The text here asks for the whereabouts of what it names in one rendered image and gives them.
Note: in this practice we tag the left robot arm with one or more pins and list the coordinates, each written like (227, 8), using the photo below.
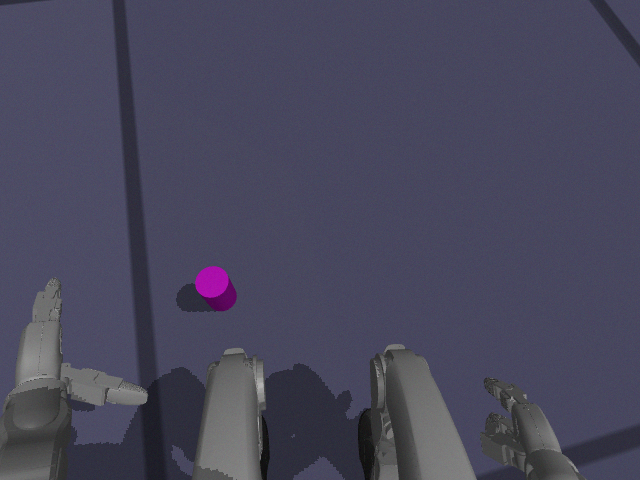
(35, 430)

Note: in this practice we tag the left robot hand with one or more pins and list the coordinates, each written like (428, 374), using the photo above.
(40, 356)

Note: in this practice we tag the right robot hand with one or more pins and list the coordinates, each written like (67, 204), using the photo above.
(510, 441)

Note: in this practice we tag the right robot arm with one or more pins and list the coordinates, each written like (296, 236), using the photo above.
(550, 465)

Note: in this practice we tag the can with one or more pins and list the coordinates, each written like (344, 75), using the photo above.
(214, 285)

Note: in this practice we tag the right robot foot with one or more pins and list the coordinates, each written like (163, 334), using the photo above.
(366, 444)

